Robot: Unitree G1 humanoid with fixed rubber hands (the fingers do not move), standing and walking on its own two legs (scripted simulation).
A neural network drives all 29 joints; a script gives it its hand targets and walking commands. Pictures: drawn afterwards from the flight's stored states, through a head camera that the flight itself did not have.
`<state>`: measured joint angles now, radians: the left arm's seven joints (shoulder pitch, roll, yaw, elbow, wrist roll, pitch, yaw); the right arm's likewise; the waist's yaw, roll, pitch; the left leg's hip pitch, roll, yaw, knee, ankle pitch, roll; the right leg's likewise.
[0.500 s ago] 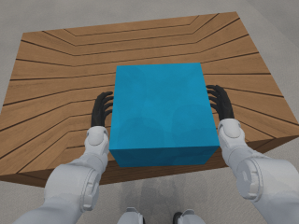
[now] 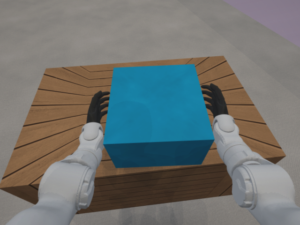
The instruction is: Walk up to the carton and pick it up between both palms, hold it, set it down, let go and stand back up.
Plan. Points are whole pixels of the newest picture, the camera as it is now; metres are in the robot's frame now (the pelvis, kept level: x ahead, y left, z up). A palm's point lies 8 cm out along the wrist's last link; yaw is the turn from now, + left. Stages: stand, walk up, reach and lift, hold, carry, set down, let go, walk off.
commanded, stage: reach and lift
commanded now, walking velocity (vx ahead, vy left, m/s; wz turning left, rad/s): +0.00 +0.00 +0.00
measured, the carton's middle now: (156, 114) +0.45 +0.01 +0.02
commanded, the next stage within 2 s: none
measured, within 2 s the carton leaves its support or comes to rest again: neither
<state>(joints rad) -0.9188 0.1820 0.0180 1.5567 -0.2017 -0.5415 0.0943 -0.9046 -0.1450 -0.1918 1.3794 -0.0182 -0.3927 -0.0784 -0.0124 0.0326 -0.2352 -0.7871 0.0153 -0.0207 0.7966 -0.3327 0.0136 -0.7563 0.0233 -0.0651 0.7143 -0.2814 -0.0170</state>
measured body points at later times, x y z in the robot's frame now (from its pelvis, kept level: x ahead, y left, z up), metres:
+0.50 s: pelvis +0.02 +0.00 +0.04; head +0.03 +0.00 +0.49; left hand +0.43 +0.17 +0.11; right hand +0.43 -0.18 +0.12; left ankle +0.02 +0.11 -0.70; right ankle +0.03 -0.11 -0.70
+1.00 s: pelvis +0.04 +0.00 +0.04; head +0.02 +0.02 +0.49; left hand +0.41 +0.18 +0.16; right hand +0.41 -0.18 +0.17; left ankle +0.02 +0.11 -0.70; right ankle +0.03 -0.11 -0.70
